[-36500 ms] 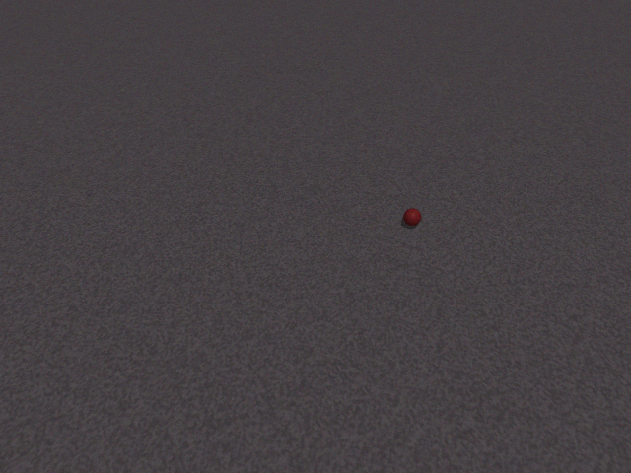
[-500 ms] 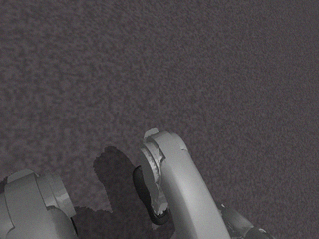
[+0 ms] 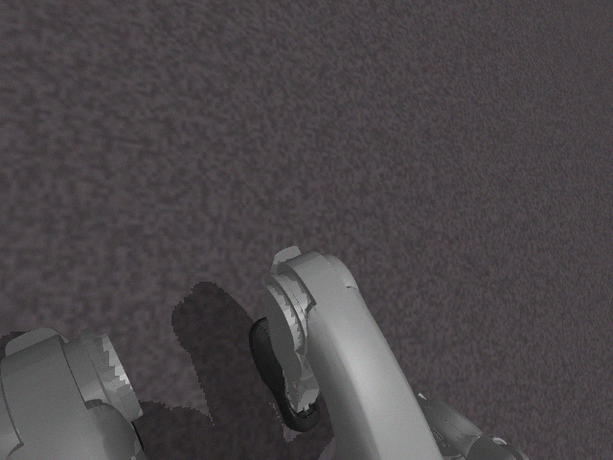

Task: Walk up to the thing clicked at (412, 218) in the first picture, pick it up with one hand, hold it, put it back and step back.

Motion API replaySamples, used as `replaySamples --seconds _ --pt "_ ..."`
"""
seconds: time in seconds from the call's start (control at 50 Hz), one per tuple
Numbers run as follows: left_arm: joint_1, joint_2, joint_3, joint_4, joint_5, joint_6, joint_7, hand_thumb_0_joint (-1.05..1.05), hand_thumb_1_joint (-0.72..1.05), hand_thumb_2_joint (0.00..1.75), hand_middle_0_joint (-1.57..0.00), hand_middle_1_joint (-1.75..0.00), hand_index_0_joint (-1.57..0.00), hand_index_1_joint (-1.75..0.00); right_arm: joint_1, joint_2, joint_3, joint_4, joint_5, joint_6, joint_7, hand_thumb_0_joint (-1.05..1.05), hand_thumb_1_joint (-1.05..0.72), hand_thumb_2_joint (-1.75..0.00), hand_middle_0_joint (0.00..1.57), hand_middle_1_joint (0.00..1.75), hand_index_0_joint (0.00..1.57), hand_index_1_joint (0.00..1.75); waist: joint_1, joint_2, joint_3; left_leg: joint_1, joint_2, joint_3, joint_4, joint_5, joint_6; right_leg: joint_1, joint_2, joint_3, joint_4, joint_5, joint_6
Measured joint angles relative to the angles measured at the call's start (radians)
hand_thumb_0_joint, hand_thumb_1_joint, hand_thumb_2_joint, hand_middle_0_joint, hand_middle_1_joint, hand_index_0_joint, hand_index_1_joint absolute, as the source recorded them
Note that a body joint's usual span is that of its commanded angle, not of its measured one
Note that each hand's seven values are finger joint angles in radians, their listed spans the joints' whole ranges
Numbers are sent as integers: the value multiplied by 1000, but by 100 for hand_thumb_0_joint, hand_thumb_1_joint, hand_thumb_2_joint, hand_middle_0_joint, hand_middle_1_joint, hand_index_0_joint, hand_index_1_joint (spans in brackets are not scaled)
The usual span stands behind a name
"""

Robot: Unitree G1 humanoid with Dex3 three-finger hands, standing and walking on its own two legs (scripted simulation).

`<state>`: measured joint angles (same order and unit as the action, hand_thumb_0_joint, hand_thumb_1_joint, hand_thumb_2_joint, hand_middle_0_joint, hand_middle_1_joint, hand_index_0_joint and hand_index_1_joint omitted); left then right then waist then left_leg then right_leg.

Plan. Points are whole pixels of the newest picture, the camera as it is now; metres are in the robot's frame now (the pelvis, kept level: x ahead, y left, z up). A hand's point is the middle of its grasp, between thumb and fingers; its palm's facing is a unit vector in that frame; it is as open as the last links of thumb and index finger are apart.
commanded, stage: open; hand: left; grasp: from above
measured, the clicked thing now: out of the picture +0.44 +0.35 -0.26
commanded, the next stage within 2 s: withdraw in 0.60 s
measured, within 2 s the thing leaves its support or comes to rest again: neither
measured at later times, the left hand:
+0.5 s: hand out of the picture +0.43 +0.34 -0.25, palm faces -0.44 -0.20 -0.88, open 13.3 cm
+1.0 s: hand out of the picture +0.45 +0.35 -0.18, palm faces -0.27 -0.13 -0.95, open 14.0 cm
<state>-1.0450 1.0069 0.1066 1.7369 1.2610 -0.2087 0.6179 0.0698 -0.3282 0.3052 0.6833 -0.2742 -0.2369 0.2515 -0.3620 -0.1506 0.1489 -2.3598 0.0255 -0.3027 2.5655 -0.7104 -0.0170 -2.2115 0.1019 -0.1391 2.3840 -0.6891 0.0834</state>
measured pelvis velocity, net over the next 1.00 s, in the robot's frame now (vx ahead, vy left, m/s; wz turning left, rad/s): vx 0.00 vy -0.01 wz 0.02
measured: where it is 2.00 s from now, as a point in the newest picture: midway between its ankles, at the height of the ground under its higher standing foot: (219, 436)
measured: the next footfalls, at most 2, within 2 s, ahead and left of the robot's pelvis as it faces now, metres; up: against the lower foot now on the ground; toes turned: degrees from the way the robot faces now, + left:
none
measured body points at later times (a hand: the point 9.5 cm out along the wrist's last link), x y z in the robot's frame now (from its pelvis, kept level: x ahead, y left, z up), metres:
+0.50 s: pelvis +0.00 +0.00 +0.00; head +0.26 +0.14 +0.33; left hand +0.44 +0.35 -0.20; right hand +0.07 -0.25 -0.06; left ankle +0.06 +0.13 -0.27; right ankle +0.12 -0.13 -0.27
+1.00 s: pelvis +0.00 -0.01 +0.01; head +0.24 +0.13 +0.37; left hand +0.46 +0.36 -0.13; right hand +0.09 -0.26 -0.07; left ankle +0.06 +0.13 -0.27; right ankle +0.12 -0.13 -0.27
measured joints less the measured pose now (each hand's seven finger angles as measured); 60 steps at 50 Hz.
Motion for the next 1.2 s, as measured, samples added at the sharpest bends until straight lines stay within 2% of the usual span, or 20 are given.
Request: replaySamples --seconds 0.12,0.28,0.44,0.66,0.78,0.9,0.98,1.02,1.12,1.2 --pt "2 -7 1 -11 -6 5 -15 0 1 60 -53 -75 -55 -71 5 2 1 -5 6 -2 3 0 -91 -90 20 30 20 31 1 -1 -6 2 0 0 -6 0 -2 1 -3 -2 -5 0 -9" --pt "1 6 9 -7 -6 -2 -25 0 -18 72 -35 -83 -36 -80 3 -3 -1 -8 7 4 0 0 -90 -90 20 30 20 31 -2 3 -5 2 -2 -2 -7 4 -4 1 -5 -3 -5 3 -2" --pt "-1 12 3 -9 -10 -18 -40 0 -33 83 -23 -91 -24 -89 9 -5 1 -14 10 11 -5 0 -90 -90 20 30 20 31 -1 3 10 2 0 2 -10 9 -6 -3 -5 0 -5 9 -3" --pt "6 6 3 -26 1 -26 -15 0 -45 93 -12 -100 -13 -99 6 -2 7 -13 7 18 -11 0 -90 -90 20 30 20 31 1 -6 10 9 3 -5 -10 2 -14 -4 -2 -5 -5 10 1" --pt "8 -3 4 -28 -7 -10 -12 0 -47 95 -10 -102 -11 -100 -1 -5 3 -17 9 13 -12 0 -90 -90 20 30 20 31 0 -2 9 9 4 -4 -12 6 -13 -4 -2 -4 -6 13 1" --pt "57 -53 15 -159 -13 6 -38 0 -49 97 -9 -102 -10 -100 21 1 -25 -3 20 17 -4 0 -91 -90 20 30 20 30 26 22 -28 3 0 3 -21 6 -19 -12 -10 -1 -6 9 -14" --pt "107 -107 26 -294 -35 36 -74 0 -50 98 -9 -101 -10 -100 46 13 -72 11 44 36 7 0 -91 -90 20 30 20 30 56 62 -92 -6 -4 14 -35 3 -24 -24 -19 6 -9 -2 -18" --pt "133 -140 19 -361 -49 61 -104 0 -50 98 -9 -100 -10 -99 58 19 -104 18 64 54 11 0 -91 -90 20 30 20 30 75 90 -132 -8 -5 25 -49 2 -24 -28 -26 13 -13 -8 -22" --pt "148 -214 -49 -455 -112 135 -219 0 -51 99 -9 -100 -9 -99 62 30 -175 26 121 115 10 0 -91 -90 20 30 20 30 132 150 -210 20 2 72 -108 8 -14 -10 -38 47 -46 -16 -12" --pt "113 -246 -104 -453 -167 162 -336 0 -51 100 -9 -100 -9 -100 51 34 -207 7 154 157 -13 0 -91 -90 20 30 20 30 158 176 -225 69 7 107 -174 29 -7 29 -46 70 -91 -3 -12"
